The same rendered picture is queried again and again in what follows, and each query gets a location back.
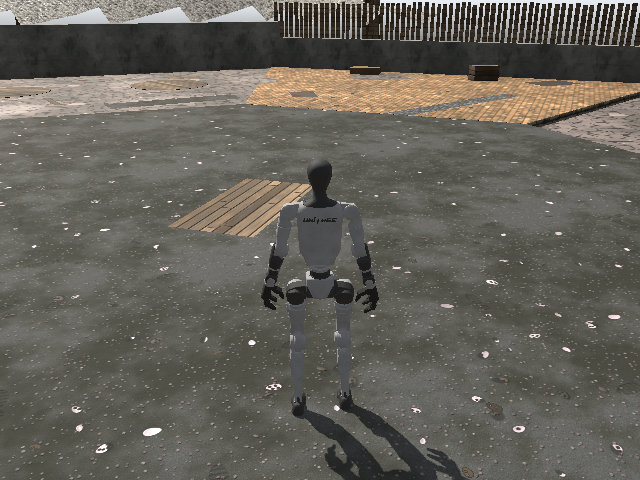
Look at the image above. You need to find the robot right upper arm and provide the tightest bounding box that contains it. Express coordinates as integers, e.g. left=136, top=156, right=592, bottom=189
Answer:
left=341, top=202, right=367, bottom=258

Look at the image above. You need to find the left robot forearm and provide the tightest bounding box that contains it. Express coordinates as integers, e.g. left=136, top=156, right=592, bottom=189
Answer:
left=264, top=242, right=284, bottom=287

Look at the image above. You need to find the robot right hand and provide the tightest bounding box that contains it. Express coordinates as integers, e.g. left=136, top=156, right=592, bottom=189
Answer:
left=355, top=286, right=379, bottom=313

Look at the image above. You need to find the robot left upper arm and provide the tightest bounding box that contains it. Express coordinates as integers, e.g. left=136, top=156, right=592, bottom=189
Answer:
left=273, top=202, right=299, bottom=257

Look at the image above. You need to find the right robot forearm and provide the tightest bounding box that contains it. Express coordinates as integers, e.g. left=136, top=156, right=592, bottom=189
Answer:
left=356, top=242, right=376, bottom=289

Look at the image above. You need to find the humanoid robot torso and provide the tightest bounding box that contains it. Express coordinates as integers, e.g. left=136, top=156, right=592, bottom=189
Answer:
left=296, top=198, right=343, bottom=300

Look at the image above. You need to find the right robot thigh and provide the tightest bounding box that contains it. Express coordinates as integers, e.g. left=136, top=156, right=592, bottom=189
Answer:
left=334, top=279, right=354, bottom=349

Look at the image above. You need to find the robot left hand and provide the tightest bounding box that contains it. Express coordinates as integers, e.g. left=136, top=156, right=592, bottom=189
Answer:
left=261, top=284, right=284, bottom=310

